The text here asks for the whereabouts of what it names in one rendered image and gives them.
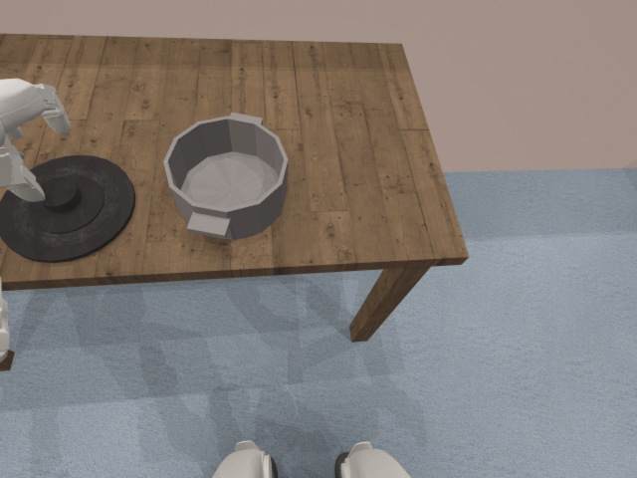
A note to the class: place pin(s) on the knob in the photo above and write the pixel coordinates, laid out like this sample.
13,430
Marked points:
61,195

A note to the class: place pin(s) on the pot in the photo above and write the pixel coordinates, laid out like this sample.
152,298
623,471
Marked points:
228,176

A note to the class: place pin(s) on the lid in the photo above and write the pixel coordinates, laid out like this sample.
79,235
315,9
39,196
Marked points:
108,201

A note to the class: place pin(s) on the robot shin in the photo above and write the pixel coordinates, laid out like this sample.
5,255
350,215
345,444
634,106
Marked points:
246,445
360,446

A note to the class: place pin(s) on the left robot shin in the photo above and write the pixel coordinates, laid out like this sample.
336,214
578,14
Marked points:
246,445

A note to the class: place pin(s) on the robot left hand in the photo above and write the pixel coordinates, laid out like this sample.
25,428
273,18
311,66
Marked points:
21,102

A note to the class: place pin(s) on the table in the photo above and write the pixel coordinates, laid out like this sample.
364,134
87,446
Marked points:
366,190

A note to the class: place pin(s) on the right robot shin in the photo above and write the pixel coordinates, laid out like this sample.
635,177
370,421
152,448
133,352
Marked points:
360,446

